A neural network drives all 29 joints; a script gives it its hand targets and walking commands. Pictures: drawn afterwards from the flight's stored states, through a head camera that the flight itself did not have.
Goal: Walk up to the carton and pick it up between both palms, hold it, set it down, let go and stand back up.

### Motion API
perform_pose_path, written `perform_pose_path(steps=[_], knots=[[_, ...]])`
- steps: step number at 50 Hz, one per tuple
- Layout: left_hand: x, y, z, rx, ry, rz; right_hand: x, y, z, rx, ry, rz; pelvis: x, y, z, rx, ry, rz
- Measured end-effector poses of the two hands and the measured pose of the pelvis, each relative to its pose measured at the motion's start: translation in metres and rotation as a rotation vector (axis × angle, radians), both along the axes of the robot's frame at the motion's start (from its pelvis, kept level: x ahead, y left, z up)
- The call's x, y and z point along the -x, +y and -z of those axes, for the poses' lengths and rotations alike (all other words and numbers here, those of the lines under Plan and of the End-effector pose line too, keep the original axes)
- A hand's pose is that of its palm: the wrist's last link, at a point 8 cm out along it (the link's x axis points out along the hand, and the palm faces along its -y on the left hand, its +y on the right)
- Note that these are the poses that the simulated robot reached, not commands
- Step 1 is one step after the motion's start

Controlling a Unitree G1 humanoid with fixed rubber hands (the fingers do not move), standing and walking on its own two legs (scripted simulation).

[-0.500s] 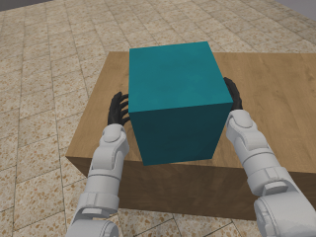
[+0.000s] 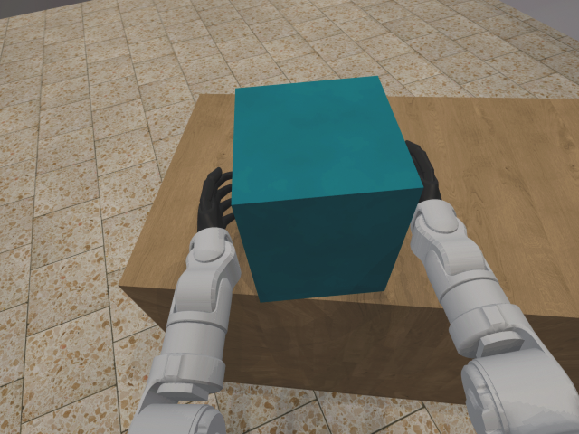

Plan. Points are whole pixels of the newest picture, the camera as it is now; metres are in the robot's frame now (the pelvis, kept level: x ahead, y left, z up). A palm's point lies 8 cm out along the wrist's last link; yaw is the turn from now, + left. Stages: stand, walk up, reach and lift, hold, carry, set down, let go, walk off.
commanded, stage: reach and lift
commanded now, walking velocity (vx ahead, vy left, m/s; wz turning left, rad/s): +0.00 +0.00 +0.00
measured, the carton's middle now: (315, 196) +0.43 +0.04 +0.06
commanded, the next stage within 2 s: none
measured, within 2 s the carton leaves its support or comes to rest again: leaves its support in 0.16 s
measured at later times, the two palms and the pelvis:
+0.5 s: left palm (197, 240) +0.32 +0.18 +0.10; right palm (423, 195) +0.40 -0.10 +0.12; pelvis -0.01 +0.00 +0.00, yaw +0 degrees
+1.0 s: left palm (206, 199) +0.36 +0.17 +0.13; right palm (439, 164) +0.42 -0.11 +0.16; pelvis +0.01 +0.01 +0.00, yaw +0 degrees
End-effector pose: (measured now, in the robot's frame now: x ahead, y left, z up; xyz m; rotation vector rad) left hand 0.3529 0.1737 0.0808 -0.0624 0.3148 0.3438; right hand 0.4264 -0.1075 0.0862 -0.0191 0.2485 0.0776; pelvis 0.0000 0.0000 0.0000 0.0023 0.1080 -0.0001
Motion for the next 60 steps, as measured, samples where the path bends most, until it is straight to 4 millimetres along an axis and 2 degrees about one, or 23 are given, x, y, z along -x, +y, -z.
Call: perform_pose_path(steps=[7, 20, 28, 34, 40, 46, 53, 57, 60], knots=[[0.008, 0.003, -0.002, 0.007, -0.01, -0.018, 0.003, 0.005, -0.006, 0.04, -0.016, -0.022, -0.001, 0.0, 0.0, 0.0, 0.001, 0.0], [0.029, 0.005, -0.026, -0.005, -0.079, -0.022, 0.023, 0.008, -0.038, 0.042, -0.086, -0.029, 0.009, 0.0, 0.0, 0.0, -0.061, 0.0], [0.037, 0.008, -0.014, 0.034, -0.036, -0.023, 0.03, 0.012, -0.038, 0.08, -0.041, -0.028, 0.015, 0.0, 0.0, 0.0, -0.083, 0.0], [0.03, 0.011, -0.014, 0.05, -0.034, -0.021, 0.023, 0.016, -0.042, 0.087, -0.036, -0.024, 0.013, 0.001, 0.0, 0.0, -0.079, 0.0], [0.014, 0.013, -0.03, 0.0, -0.06, 0.002, 0.011, 0.017, -0.056, 0.073, -0.069, -0.014, 0.006, 0.002, -0.001, 0.001, -0.069, -0.001], [0.0, 0.007, -0.043, -0.04, -0.054, 0.051, 0.008, 0.007, -0.064, 0.016, -0.061, 0.039, -0.003, 0.004, -0.001, 0.004, -0.081, -0.002], [-0.009, -0.002, -0.062, -0.042, -0.079, 0.111, 0.014, -0.005, -0.087, -0.029, -0.085, 0.105, -0.008, 0.006, -0.002, 0.005, -0.108, -0.003], [-0.005, -0.004, -0.077, -0.044, -0.113, 0.124, 0.022, -0.007, -0.103, -0.043, -0.118, 0.119, -0.007, 0.007, -0.002, 0.005, -0.13, -0.004], [0.001, -0.004, -0.081, -0.055, -0.103, 0.136, 0.03, -0.007, -0.107, -0.039, -0.111, 0.127, -0.003, 0.007, -0.002, 0.004, -0.153, -0.005]])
